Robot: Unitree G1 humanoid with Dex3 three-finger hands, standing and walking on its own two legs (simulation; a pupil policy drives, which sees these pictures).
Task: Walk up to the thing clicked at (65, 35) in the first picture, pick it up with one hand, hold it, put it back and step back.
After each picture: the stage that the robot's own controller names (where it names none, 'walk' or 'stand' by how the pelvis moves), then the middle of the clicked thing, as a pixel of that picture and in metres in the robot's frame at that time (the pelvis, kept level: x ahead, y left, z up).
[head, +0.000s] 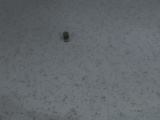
stand; (66, 37) +1.42 +0.19 -0.72
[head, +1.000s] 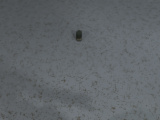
walk; (79, 35) +1.30 +0.13 -0.71
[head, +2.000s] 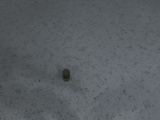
walk; (66, 75) +0.78 +0.15 -0.70
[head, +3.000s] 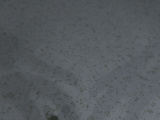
walk; out of the picture +0.40 +0.19 -0.71
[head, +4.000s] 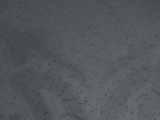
stand; out of the picture +0.22 +0.18 -0.71
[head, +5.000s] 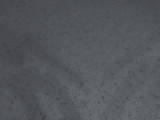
stand; out of the picture +0.21 +0.19 -0.73
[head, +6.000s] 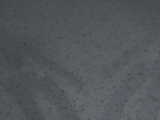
stand; out of the picture +0.20 +0.19 -0.73
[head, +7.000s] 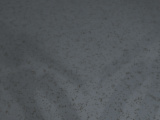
stand; out of the picture +0.19 +0.20 -0.73
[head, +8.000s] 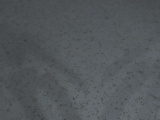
stand; out of the picture +0.20 +0.20 -0.73
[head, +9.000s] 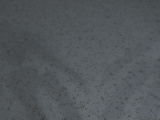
stand; out of the picture +0.20 +0.20 -0.73
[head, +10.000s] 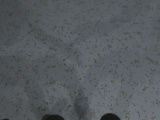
go down; out of the picture +0.24 +0.19 -0.59
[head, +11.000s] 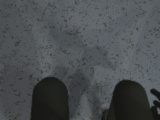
go down; (42, 92) +0.30 +0.21 -0.33
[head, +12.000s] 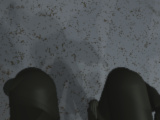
close in; (15, 88) +0.28 +0.23 -0.25
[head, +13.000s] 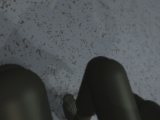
close; out of the picture +0.29 +0.23 -0.20
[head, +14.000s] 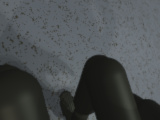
close; out of the picture +0.36 +0.24 -0.24
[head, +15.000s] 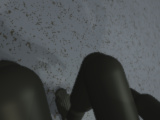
lift; out of the picture +0.36 +0.19 -0.24
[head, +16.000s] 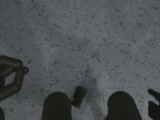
close; (78, 96) +0.32 +0.05 -0.48
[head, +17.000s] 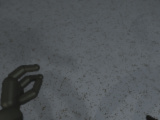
go down; out of the picture +0.22 -0.04 -0.70
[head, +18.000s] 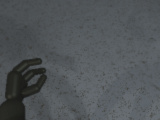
close; out of the picture +0.19 -0.11 -0.70
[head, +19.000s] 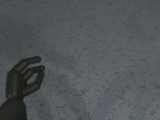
stand; out of the picture +0.20 -0.08 -0.69
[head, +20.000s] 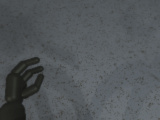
stand; out of the picture +0.22 -0.07 -0.67
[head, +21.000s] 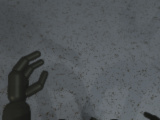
stand; out of the picture +0.24 -0.05 -0.62
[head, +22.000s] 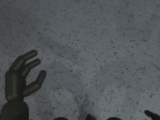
stand; out of the picture +0.25 -0.03 -0.61
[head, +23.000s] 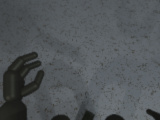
close; out of the picture +0.26 -0.02 -0.60
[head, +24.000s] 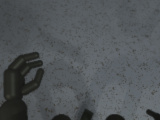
close; (85, 119) +0.26 +0.00 -0.60
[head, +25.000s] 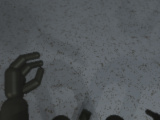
close; (83, 119) +0.27 +0.00 -0.60
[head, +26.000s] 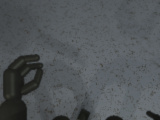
close; (82, 119) +0.27 +0.01 -0.61
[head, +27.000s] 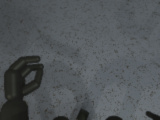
close; (81, 119) +0.28 +0.02 -0.61
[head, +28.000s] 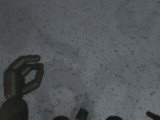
close; (80, 118) +0.28 +0.02 -0.61
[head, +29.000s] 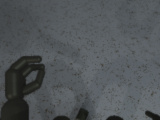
close; (80, 118) +0.28 +0.02 -0.61
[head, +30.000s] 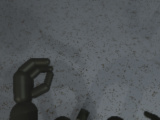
close; (81, 118) +0.28 +0.03 -0.61
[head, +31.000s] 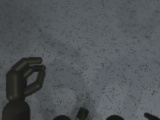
close; (81, 117) +0.28 +0.03 -0.60
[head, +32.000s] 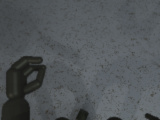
close; (80, 119) +0.28 +0.03 -0.61
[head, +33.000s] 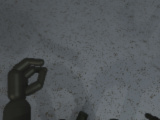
close; out of the picture +0.28 +0.03 -0.62
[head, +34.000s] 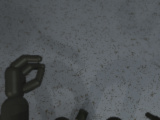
close; (80, 119) +0.28 +0.02 -0.61
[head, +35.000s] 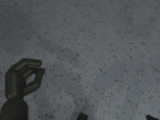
close; out of the picture +0.27 +0.02 -0.63
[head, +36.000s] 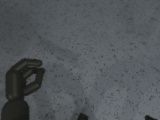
close; out of the picture +0.27 +0.02 -0.63
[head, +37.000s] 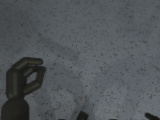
close; out of the picture +0.27 +0.02 -0.62
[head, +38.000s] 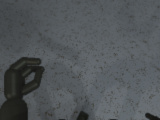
close; out of the picture +0.27 +0.02 -0.62
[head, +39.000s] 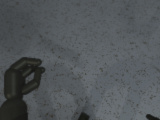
close; out of the picture +0.27 +0.02 -0.63
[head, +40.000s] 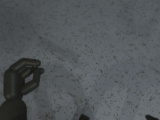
close; out of the picture +0.27 +0.01 -0.63
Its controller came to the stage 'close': yes
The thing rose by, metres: 0.01
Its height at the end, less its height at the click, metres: -0.02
